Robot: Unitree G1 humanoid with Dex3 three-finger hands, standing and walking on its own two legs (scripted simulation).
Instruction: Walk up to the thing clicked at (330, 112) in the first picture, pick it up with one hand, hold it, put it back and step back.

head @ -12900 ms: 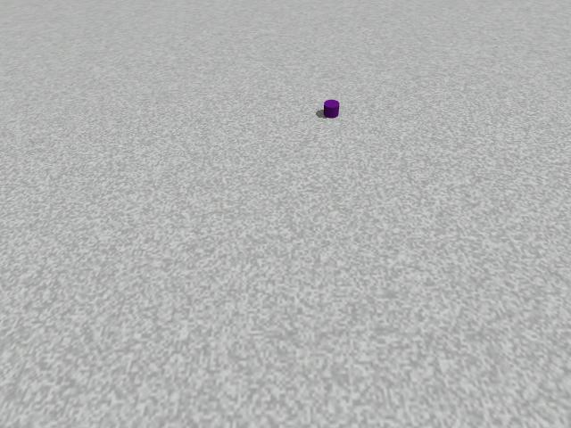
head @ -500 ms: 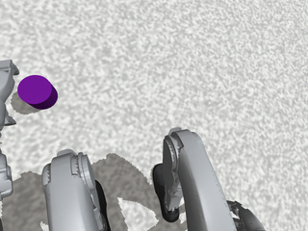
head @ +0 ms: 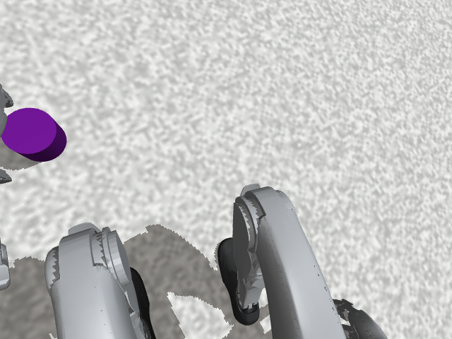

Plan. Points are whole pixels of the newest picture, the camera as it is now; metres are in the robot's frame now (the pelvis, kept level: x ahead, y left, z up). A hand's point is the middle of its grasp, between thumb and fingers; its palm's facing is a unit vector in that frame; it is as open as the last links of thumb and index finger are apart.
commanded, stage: rise first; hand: left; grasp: from above
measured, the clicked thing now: (36, 136) +0.52 +0.30 -0.30
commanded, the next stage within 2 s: approach in 1.50 s
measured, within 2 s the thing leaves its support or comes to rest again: neither
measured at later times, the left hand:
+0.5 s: hand out of the picture +0.47 +0.33 -0.18, palm faces -0.44 -0.08 -0.89, open 14.1 cm
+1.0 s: hand out of the picture +0.48 +0.33 -0.19, palm faces -0.44 -0.08 -0.90, open 14.2 cm
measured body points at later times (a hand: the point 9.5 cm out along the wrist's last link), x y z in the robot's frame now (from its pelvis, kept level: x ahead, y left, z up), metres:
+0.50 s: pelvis +0.00 +0.00 -0.01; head +0.25 +0.08 +0.35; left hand +0.49 +0.33 -0.13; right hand +0.04 -0.27 -0.11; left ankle +0.07 +0.13 -0.30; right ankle +0.10 -0.12 -0.30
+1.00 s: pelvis +0.00 +0.00 -0.02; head +0.26 +0.09 +0.34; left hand +0.50 +0.34 -0.13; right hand +0.03 -0.27 -0.10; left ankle +0.07 +0.13 -0.30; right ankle +0.10 -0.12 -0.30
